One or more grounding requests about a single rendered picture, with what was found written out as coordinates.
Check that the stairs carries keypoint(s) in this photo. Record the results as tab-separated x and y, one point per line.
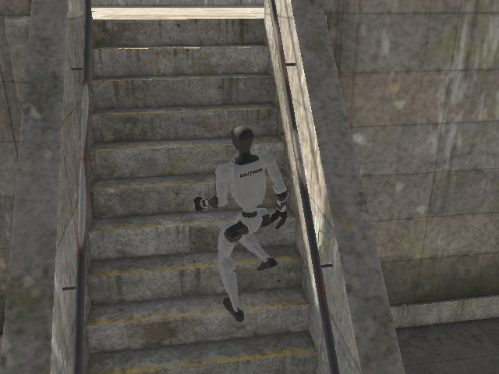
167	94

